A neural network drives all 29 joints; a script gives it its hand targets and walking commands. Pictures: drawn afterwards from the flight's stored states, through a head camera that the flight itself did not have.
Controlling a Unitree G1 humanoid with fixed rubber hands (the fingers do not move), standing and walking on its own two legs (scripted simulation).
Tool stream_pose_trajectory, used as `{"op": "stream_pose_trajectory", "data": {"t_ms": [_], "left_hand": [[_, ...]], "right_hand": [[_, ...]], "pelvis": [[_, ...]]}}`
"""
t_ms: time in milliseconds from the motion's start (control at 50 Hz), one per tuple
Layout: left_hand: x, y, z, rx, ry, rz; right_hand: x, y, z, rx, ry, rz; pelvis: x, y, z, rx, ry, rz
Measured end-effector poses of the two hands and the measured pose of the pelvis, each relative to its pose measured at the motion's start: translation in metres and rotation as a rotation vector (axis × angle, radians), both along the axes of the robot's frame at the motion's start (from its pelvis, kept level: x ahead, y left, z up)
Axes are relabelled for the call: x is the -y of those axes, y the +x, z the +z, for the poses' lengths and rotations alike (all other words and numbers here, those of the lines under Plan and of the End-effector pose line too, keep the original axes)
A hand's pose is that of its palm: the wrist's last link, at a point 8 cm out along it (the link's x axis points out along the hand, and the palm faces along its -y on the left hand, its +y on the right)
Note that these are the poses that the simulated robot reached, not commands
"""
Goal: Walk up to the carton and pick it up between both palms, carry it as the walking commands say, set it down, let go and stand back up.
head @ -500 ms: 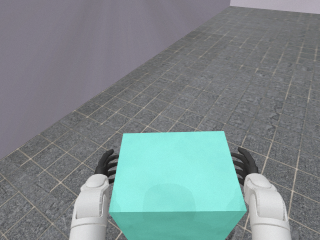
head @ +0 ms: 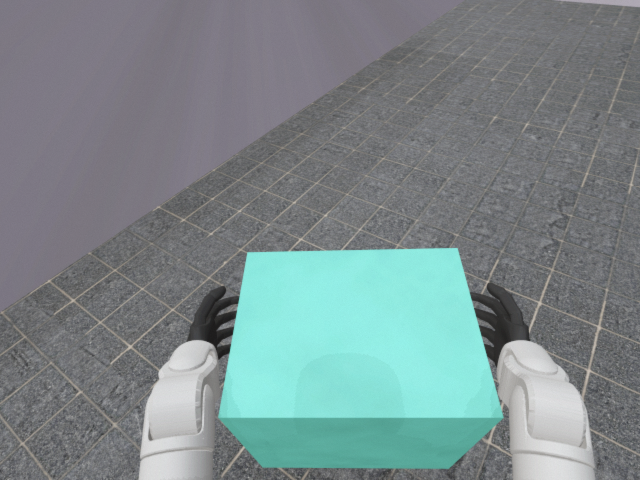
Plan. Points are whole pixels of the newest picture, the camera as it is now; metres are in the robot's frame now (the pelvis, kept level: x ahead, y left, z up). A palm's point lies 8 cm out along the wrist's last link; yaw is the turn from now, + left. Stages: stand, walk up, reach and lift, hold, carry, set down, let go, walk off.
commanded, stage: carry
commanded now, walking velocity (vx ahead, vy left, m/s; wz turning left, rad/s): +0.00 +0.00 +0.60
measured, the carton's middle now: (353, 365) +0.29 -0.01 -0.04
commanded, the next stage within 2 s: none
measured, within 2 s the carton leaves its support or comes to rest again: neither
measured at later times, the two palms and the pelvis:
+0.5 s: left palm (102, 456) +0.14 +0.24 +0.08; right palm (463, 382) +0.21 -0.12 +0.08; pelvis -0.05 +0.02 -0.02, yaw +11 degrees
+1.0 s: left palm out of the picture +0.02 +0.27 +0.09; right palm (406, 406) +0.18 -0.06 +0.09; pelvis -0.10 +0.02 -0.01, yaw +28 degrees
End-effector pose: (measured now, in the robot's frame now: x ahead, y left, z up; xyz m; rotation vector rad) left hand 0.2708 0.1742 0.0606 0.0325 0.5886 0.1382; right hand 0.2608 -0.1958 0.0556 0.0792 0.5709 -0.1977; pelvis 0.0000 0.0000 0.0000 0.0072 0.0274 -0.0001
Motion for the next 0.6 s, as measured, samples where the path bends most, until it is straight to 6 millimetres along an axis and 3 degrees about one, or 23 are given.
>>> {"op": "stream_pose_trajectory", "data": {"t_ms": [80,140,360,500,600], "left_hand": [[-0.005,-0.018,0.026,0.083,-0.059,0.048],[-0.013,-0.035,0.033,0.094,-0.085,0.088],[-0.065,-0.105,0.016,-0.011,-0.11,0.228],[-0.067,-0.127,0.021,0.01,-0.116,0.28],[-0.077,-0.153,0.01,0.003,-0.161,0.343]], "right_hand": [[-0.005,-0.01,0.029,0.085,0.048,-0.013],[-0.013,-0.017,0.039,0.095,0.057,0.006],[-0.068,-0.043,0.025,-0.022,0.091,0.095],[-0.072,-0.052,0.022,-0.009,0.085,0.146],[-0.087,-0.053,0.03,-0.016,0.043,0.204]], "pelvis": [[-0.001,-0.005,-0.003,-0.016,-0.006,0.025],[-0.003,-0.009,-0.007,-0.026,-0.011,0.05],[-0.023,-0.032,-0.016,-0.011,-0.027,0.114],[-0.02,-0.048,-0.021,-0.019,-0.037,0.193],[-0.022,-0.058,-0.021,-0.022,-0.034,0.273]]}}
